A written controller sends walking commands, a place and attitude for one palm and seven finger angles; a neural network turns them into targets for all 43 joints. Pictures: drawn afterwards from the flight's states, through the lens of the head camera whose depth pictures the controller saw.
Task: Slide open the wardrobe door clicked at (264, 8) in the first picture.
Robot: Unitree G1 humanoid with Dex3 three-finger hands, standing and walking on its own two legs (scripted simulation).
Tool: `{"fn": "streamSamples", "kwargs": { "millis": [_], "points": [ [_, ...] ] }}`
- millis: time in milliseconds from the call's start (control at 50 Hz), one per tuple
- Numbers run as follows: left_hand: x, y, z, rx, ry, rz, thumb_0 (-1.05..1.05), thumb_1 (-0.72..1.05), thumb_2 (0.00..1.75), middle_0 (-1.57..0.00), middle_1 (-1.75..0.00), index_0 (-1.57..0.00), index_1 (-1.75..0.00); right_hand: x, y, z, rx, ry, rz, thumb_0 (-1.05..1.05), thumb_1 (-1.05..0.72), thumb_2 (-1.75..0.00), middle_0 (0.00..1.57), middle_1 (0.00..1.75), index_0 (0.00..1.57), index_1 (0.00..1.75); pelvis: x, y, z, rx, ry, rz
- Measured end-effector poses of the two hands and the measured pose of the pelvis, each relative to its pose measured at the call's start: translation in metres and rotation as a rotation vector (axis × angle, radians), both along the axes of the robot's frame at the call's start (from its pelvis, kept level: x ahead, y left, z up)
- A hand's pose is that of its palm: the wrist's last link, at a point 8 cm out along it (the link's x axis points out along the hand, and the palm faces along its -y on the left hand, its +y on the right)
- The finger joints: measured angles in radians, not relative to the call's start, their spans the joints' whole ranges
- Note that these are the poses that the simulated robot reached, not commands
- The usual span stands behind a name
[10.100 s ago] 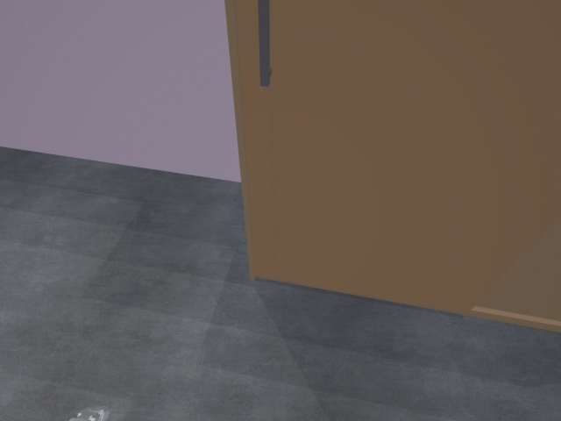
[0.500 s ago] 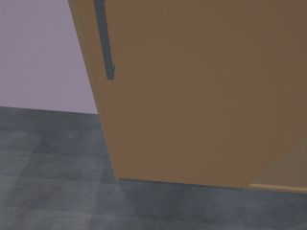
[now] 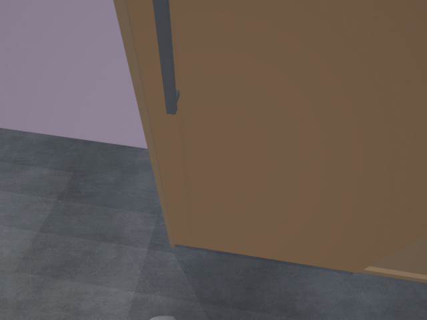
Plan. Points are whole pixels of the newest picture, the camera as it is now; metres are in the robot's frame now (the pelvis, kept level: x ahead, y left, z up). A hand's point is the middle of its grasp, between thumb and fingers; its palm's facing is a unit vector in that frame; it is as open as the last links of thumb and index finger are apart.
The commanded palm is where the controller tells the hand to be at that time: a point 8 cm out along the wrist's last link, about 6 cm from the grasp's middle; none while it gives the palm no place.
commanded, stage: come to a stop and stand still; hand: left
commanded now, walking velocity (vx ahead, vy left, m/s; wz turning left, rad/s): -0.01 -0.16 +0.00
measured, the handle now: (169, 54) +0.47 +0.12 +0.24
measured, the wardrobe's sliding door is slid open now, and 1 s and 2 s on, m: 0.00 0.00 0.00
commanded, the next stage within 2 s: look again from close up in 1.54 s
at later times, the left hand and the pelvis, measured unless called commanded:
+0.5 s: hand out of the picture -0.01 +0.18 -0.16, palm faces +0.00 -0.97 -0.23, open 7.4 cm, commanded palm none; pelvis -0.02 -0.01 +0.01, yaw -2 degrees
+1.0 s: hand out of the picture -0.01 +0.16 -0.16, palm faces -0.02 -0.98 -0.19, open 7.4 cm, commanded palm none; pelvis -0.01 -0.01 +0.01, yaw -2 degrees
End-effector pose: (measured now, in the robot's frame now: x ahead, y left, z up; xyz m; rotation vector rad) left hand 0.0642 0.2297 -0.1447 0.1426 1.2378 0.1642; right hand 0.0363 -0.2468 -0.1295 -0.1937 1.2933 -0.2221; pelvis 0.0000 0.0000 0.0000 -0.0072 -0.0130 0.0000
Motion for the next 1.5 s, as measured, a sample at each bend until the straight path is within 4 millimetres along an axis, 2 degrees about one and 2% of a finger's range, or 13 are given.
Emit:
{"fn": "streamSamples", "kwargs": {
  "millis": [60,120,180,260,340,440,540,620,780,900,1040,1280,1500],
  "points": [
    [-0.01,0.016,-0.008,-0.012,0.03,0.012,0.0,0.92,0.89,-0.2,-0.3,-0.2,-0.3,0.024,0.016,0.006,-0.011,-0.088,0.023,0.0,-0.91,-0.9,0.19,0.3,0.2,0.3,0.0,0.013,-0.003,-0.001,-0.012,-0.007],
    [-0.023,0.028,-0.003,-0.01,0.063,0.024,0.0,0.92,0.89,-0.2,-0.3,-0.2,-0.3,0.037,0.034,0.015,0.005,-0.117,0.056,0.0,-0.91,-0.9,0.2,0.3,0.2,0.3,0.002,0.018,0.005,-0.001,-0.01,-0.006],
    [-0.038,0.037,0.005,-0.003,0.088,0.036,0.0,0.92,0.89,-0.2,-0.3,-0.2,-0.3,0.045,0.044,0.021,0.019,-0.128,0.069,0.0,-0.91,-0.9,0.2,0.3,0.2,0.3,0.002,0.02,0.012,-0.005,0.002,-0.01],
    [-0.059,0.039,0.011,0.01,0.153,0.021,0.0,0.92,0.89,-0.2,-0.3,-0.19,-0.3,0.044,0.044,0.021,0.03,-0.132,0.051,0.0,-0.91,-0.9,0.2,0.3,0.21,0.3,-0.001,0.019,0.016,-0.01,0.012,-0.028],
    [-0.069,0.031,0.016,0.022,0.192,-0.004,0.0,0.91,0.89,-0.2,-0.3,-0.19,-0.3,0.023,0.031,0.014,0.04,-0.097,0.015,0.0,-0.91,-0.9,0.2,0.3,0.21,0.3,-0.008,0.012,0.015,-0.009,0.015,-0.037],
    [-0.075,0.009,0.014,0.043,0.165,-0.015,0.0,0.91,0.89,-0.2,-0.3,-0.19,-0.3,-0.019,0.006,-0.007,0.061,-0.002,-0.036,0.0,-0.9,-0.9,0.2,0.3,0.21,0.3,-0.015,-0.006,0.007,0.01,0.007,-0.034],
    [-0.075,-0.015,0.014,0.009,0.148,-0.023,0.0,0.91,0.89,-0.2,-0.3,-0.2,-0.3,-0.055,-0.005,-0.008,0.065,0.09,-0.058,0.0,-0.9,-0.9,0.2,0.3,0.2,0.3,-0.016,-0.014,0.009,0.0,-0.001,-0.029],
    [-0.068,-0.029,0.01,-0.022,0.14,-0.035,0.0,0.91,0.89,-0.2,-0.3,-0.2,-0.3,-0.076,-0.006,-0.004,0.063,0.124,-0.081,0.01,-0.91,-0.9,0.2,0.3,0.2,0.3,-0.016,-0.019,0.011,0.004,-0.016,-0.032],
    [-0.065,-0.031,0.011,-0.027,0.139,-0.032,0.01,0.93,0.89,-0.2,-0.3,-0.2,-0.3,-0.093,0.009,0.001,0.089,0.17,-0.091,0.01,-0.9,-0.9,0.2,0.3,0.2,0.3,-0.013,-0.022,0.016,0.002,-0.012,-0.032],
    [-0.069,-0.028,0.013,-0.026,0.15,-0.023,0.01,0.92,0.89,-0.2,-0.3,-0.2,-0.3,-0.087,0.021,0.0,0.11,0.161,-0.086,0.0,-0.9,-0.9,0.2,0.3,0.2,0.3,-0.01,-0.018,0.017,0.002,-0.008,-0.032],
    [-0.072,-0.018,0.01,-0.011,0.153,-0.043,0.0,0.91,0.89,-0.2,-0.3,-0.2,-0.3,-0.062,0.027,-0.008,0.105,0.088,-0.057,0.01,-0.92,-0.9,0.2,0.3,0.2,0.3,-0.009,-0.002,0.01,-0.02,0.005,-0.034],
    [-0.047,0.015,0.013,0.02,0.107,-0.048,0.0,0.91,0.89,-0.2,-0.3,-0.2,-0.3,-0.034,0.039,-0.008,0.089,0.028,-0.016,0.02,-0.94,-0.9,0.2,0.3,0.2,0.3,0.002,0.018,0.007,0.009,-0.002,-0.042],
    [-0.037,0.021,0.013,0.023,0.119,-0.062,0.0,0.91,0.89,-0.2,-0.3,-0.2,-0.3,-0.02,0.036,-0.003,0.072,0.015,-0.012,0.01,-0.92,-0.9,0.2,0.3,0.2,0.3,0.008,0.019,0.01,0.015,-0.003,-0.053]
  ]
}}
